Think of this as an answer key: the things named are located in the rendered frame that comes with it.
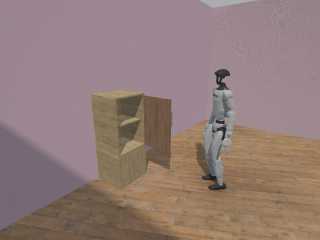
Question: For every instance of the robot right hand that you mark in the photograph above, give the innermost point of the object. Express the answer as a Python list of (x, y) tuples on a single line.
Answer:
[(206, 126)]

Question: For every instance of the robot left upper arm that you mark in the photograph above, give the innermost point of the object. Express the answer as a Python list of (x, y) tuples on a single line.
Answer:
[(229, 98)]

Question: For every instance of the robot left hand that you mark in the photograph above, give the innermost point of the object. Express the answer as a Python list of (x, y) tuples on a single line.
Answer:
[(226, 143)]

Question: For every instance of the robot thigh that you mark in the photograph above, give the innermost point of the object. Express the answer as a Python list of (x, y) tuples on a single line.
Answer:
[(217, 144), (208, 139)]

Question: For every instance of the robot right forearm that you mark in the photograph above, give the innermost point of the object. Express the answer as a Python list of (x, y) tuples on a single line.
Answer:
[(212, 117)]

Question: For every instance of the robot left forearm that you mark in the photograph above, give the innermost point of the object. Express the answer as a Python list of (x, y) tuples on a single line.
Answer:
[(230, 124)]

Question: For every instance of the cupboard door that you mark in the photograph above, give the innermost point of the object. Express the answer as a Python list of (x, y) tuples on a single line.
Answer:
[(157, 122)]

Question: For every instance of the robot left thigh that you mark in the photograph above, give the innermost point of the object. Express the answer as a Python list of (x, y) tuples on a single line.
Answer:
[(217, 144)]

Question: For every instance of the robot right thigh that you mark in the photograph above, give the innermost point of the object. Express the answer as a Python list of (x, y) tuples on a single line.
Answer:
[(208, 139)]

